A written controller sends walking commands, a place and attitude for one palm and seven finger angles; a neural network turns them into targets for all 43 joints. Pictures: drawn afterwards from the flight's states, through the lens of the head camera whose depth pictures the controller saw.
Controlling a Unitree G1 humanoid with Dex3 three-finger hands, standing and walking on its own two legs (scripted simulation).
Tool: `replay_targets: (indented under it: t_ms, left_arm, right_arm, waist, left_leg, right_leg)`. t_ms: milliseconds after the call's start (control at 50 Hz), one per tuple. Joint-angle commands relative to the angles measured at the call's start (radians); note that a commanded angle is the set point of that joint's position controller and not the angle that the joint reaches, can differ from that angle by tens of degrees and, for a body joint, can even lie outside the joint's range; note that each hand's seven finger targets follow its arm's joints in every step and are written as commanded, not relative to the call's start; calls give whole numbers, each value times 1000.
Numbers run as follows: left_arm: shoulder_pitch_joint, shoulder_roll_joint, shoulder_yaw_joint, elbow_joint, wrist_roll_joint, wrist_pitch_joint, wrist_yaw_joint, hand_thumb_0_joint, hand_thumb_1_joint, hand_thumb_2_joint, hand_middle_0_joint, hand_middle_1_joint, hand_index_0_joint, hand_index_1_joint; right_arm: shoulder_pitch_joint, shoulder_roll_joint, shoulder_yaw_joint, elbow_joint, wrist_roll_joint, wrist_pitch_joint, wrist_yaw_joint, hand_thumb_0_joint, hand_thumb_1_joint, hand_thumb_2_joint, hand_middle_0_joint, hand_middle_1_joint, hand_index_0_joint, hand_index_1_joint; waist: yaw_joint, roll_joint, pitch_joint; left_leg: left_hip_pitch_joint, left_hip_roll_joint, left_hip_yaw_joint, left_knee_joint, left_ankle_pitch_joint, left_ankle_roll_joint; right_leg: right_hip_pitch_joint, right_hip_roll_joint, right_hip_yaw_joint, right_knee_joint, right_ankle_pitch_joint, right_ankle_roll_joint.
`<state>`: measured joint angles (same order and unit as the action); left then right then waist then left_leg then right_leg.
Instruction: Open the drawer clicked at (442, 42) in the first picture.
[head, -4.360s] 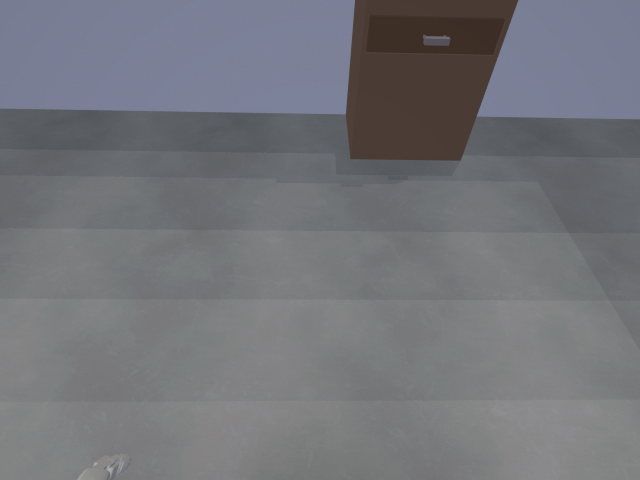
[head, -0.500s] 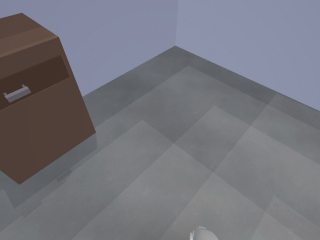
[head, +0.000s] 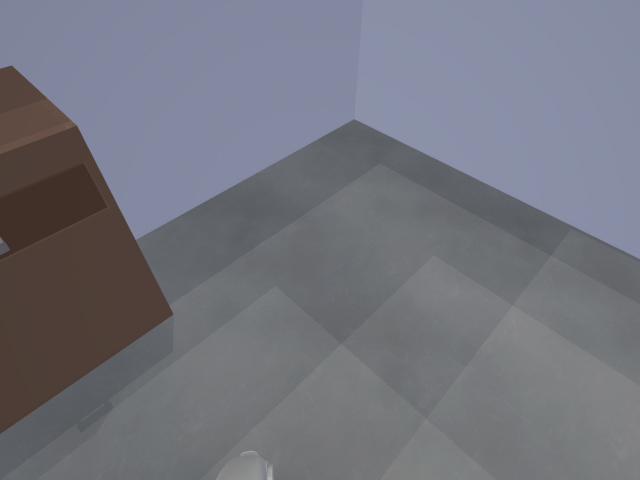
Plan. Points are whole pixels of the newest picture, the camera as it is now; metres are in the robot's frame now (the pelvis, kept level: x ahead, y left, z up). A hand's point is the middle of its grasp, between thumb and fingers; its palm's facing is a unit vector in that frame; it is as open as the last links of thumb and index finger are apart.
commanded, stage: walk to a spot facing it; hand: left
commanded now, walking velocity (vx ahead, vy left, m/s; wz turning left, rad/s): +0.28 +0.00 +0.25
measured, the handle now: out of the picture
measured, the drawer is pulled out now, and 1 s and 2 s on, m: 0.00 0.00 0.00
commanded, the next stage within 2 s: turn to face it in 0.06 s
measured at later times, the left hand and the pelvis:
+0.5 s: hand (169, 429) +0.22 +0.26 -0.17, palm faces +0.21 -0.95 -0.22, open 7.4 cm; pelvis +0.15 +0.05 -0.01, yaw +10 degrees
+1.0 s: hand out of the picture +0.11 +0.24 -0.18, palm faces +0.51 -0.82 -0.25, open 7.4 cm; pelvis +0.16 +0.04 -0.02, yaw +30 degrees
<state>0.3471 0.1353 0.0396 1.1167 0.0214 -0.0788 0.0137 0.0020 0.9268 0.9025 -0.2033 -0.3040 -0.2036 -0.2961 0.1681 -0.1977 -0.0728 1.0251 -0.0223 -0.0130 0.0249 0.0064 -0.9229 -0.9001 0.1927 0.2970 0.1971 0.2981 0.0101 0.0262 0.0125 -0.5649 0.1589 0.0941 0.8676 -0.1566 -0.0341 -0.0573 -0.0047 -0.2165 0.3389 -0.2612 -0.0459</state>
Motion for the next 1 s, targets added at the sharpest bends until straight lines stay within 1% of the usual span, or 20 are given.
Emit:
replay_targets:
  t_ms: [0, 80, 120, 140, 160, 180, 200, 240, 300, 420, 500, 560, 580, 600, 620, 680, 720, 920, 960, 980]
  left_arm:
    - [84, 142, 17, -13, 2, -19, 6, 0, 900, 900, -200, -300, -200, -300]
    - [101, 163, 20, 3, 4, -9, 11, 0, 900, 900, -200, -300, -200, -300]
    - [82, 167, 21, 1, 0, -5, 13, 0, 900, 900, -200, -300, -200, -300]
    - [102, 140, 16, -17, -10, -1, 10, 0, 900, 900, -200, -300, -200, -300]
    - [121, 84, 0, -43, -24, 0, 1, 0, 900, 900, -200, -300, -200, -300]
    - [60, 118, 7, -67, -15, 3, 8, 0, 900, 900, -200, -300, -200, -300]
    - [4, 108, 10, -79, -14, 9, 10, 0, 900, 900, -200, -300, -200, -300]
    - [-43, 92, 18, -82, -7, 24, 3, 0, 900, 900, -200, -300, -200, -300]
    - [9, 73, 26, -88, -7, 60, 3, 0, 900, 900, -200, -300, -200, -300]
    - [-102, 98, 44, -179, -4, 94, 7, 0, 900, 900, -200, -300, -200, -300]
    - [-145, 113, 45, -225, -8, 92, 10, 0, 900, 900, -200, -300, -200, -300]
    - [-101, 145, 51, -233, -12, 77, 16, 0, 900, 900, -200, -300, -200, -300]
    - [-77, 197, 59, -238, -5, 66, 21, 0, 900, 900, -200, -300, -200, -300]
    - [-53, 301, 77, -245, 11, 61, 29, 0, 900, 900, -200, -300, -200, -300]
    - [-49, 318, 75, -257, 3, 67, 30, 0, 900, 900, -200, -300, -200, -300]
    - [-214, 226, 46, -299, 0, 67, 30, 0, 900, 900, -200, -300, -200, -300]
    - [-212, 209, 41, -299, 2, 66, 29, 0, 900, 900, -200, -300, -200, -300]
    - [-93, 293, 65, -262, 12, 85, 17, 0, 900, 900, -200, -300, -200, -300]
    - [-103, 305, 71, -264, 6, 91, 12, 0, 900, 900, -200, -300, -200, -300]
    - [-110, 299, 70, -267, -3, 96, 9, 0, 900, 900, -200, -300, -200, -300]
  right_arm:
    - [-91, 2, 18, -78, 0, -15, 15, 0, -900, -900, 200, 300, 200, 300]
    - [-75, -16, 18, -83, -1, -25, 9, 0, -900, -900, 200, 300, 200, 300]
    - [127, -60, 5, -22, -9, -34, -4, 0, -900, -900, 200, 300, 200, 300]
    - [266, -142, -12, 8, -18, -41, -16, 0, -900, -900, 200, 300, 200, 300]
    - [347, -246, -33, 26, -10, -41, -29, 0, -900, -900, 200, 300, 200, 300]
    - [338, -243, -25, 33, 8, -29, -37, 0, -900, -900, 200, 300, 200, 300]
    - [269, -213, -22, 19, 9, -32, -42, 0, -900, -900, 200, 300, 200, 300]
    - [134, -142, -2, -21, 8, -41, -46, 0, -900, -900, 200, 300, 200, 300]
    - [59, -116, 6, -40, 9, -40, -45, 0, -900, -900, 200, 300, 200, 300]
    - [37, -155, -22, -81, -1, -5, -35, 0, -900, -900, 200, 300, 200, 300]
    - [34, -181, -36, -100, -6, 17, -31, 0, -900, -900, 200, 300, 200, 300]
    - [14, -180, -41, -121, 2, 25, -27, 0, -900, -900, 200, 300, 200, 300]
    - [32, -143, -37, -131, 10, 24, -21, 0, -900, -900, 200, 300, 200, 300]
    - [38, -69, -24, -160, 14, 23, -18, 0, -900, -900, 200, 300, 200, 300]
    - [19, -115, -38, -172, 8, 33, -22, 0, -900, -900, 200, 300, 200, 300]
    - [46, -107, -39, -135, -1, 64, -6, 0, -900, -900, 200, 300, 200, 300]
    - [55, -92, -35, -136, 2, 67, 2, 0, -900, -900, 200, 300, 200, 300]
    - [-76, -99, -12, -202, 12, 57, 9, 0, -900, -900, 200, 300, 200, 300]
    - [-27, -121, -15, -193, 9, 49, 6, 0, -900, -900, 200, 300, 200, 300]
    - [22, -154, -23, -180, 7, 43, 7, 0, -900, -900, 200, 300, 200, 300]
  waist:
    - [25, -100, 128]
    - [9, -102, 101]
    - [-79, -43, -14]
    - [-124, 79, -137]
    - [-128, 311, -223]
    - [-123, 201, -228]
    - [-100, 98, -133]
    - [-48, 54, -20]
    - [6, 85, -35]
    - [-7, 93, -41]
    - [-14, 123, -27]
    - [22, 89, -49]
    - [33, -39, -82]
    - [42, -346, -92]
    - [49, -290, -89]
    - [-32, -167, 4]
    - [-38, -179, 10]
    - [36, -267, -40]
    - [5, -239, -68]
    - [-27, -163, -94]
  left_leg:
    - [-35, -13, 15, -135, 11, 16]
    - [80, -57, 60, -230, -57, 53]
    - [369, -110, 80, -339, 27, 78]
    - [633, 25, -91, -371, 229, 130]
    - [826, 279, -428, -432, 532, 260]
    - [792, 309, -441, -471, 590, 309]
    - [674, 287, -387, -494, 558, 299]
    - [459, 213, -289, -535, 511, 241]
    - [324, 123, -162, -546, 486, 199]
    - [274, 99, -253, -576, 165, 216]
    - [257, 79, -330, -531, 150, 205]
    - [196, 20, -326, -411, 186, 146]
    - [103, -47, -264, -293, 60, 88]
    - [-67, -203, -75, -46, -347, 1]
    - [-44, -174, -103, 165, -467, -3]
    - [-28, -113, -108, 374, -285, -23]
    - [-23, -109, -84, 348, -245, -33]
    - [151, -118, 32, -107, -282, -27]
    - [259, -125, 51, -258, -174, -16]
    - [384, -121, 34, -381, -50, -6]
  right_leg:
    - [-3, -298, 148, -161, 270, -73]
    - [71, -313, 99, -36, 533, -60]
    - [16, -256, 20, 244, 655, -13]
    - [-165, -170, -12, 484, 432, 41]
    - [-426, -34, -1, 796, -266, 86]
    - [-466, -47, 124, 922, -362, 66]
    - [-509, -84, 148, 959, -302, 70]
    - [-494, -136, 191, 929, -197, 100]
    - [-375, -119, 181, 783, -144, 119]
    - [-356, -95, 176, 560, -97, 133]
    - [-272, -46, 158, 398, -103, 128]
    - [-92, -45, 156, 126, 47, 122]
    - [42, -162, 261, 6, 101, 95]
    - [127, -439, 502, -49, 274, -4]
    - [5, -546, 515, -44, 383, -97]
    - [-129, -377, 280, -25, 280, -63]
    - [-122, -344, 184, -9, 328, -41]
    - [-31, -393, 89, 98, 425, -53]
    - [-65, -381, 43, 179, 389, -11]
    - [-136, -355, 15, 271, 322, 30]
